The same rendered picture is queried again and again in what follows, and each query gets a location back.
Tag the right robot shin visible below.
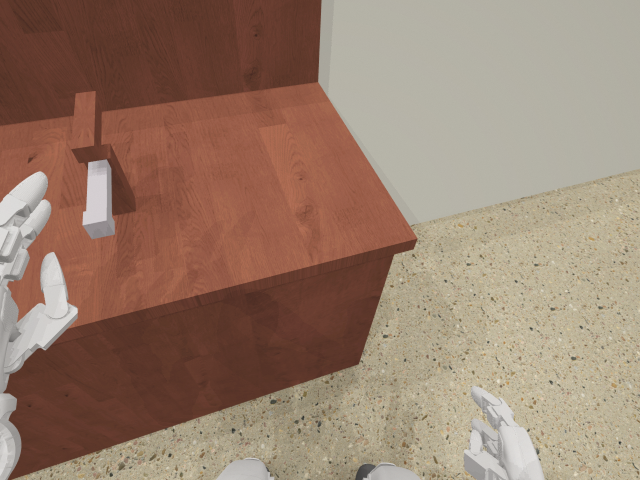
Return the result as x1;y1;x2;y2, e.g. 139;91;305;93
369;463;396;474

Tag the robot right hand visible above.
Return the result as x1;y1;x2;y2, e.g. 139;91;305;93
464;386;545;480

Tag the robot left hand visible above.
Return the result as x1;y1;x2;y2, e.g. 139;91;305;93
0;172;78;393

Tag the robot left forearm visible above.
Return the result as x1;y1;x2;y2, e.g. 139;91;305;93
0;393;21;480

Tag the tap lever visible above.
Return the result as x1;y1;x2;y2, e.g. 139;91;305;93
83;159;115;239

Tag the left robot thigh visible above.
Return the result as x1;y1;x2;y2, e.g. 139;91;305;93
216;460;274;480

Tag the counter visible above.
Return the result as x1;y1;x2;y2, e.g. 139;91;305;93
0;0;418;480

